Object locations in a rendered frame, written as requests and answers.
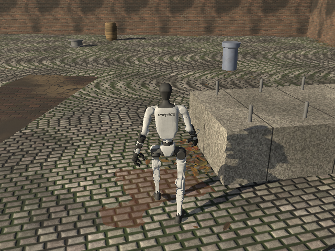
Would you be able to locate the left robot upper arm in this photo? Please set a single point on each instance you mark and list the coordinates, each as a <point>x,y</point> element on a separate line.
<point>147,120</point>

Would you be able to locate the right robot upper arm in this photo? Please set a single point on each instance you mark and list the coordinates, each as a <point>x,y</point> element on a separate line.
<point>186,118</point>

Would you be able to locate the robot left hand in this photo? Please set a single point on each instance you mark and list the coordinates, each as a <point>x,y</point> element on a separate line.
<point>135,158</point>

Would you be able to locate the right robot shin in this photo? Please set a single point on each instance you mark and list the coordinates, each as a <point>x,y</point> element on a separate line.
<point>180,197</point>

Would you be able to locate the right robot forearm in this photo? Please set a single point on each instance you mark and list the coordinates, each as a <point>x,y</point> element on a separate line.
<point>193,134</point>

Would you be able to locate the left robot forearm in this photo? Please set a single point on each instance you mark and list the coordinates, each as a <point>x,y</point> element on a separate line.
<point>140,142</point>

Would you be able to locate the robot shin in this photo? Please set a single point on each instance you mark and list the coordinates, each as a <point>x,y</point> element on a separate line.
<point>156,177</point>
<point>180,197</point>

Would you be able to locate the robot right hand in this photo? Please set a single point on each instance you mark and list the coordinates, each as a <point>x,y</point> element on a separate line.
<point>195,141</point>

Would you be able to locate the left robot shin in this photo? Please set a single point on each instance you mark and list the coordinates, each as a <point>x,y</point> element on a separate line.
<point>156,177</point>

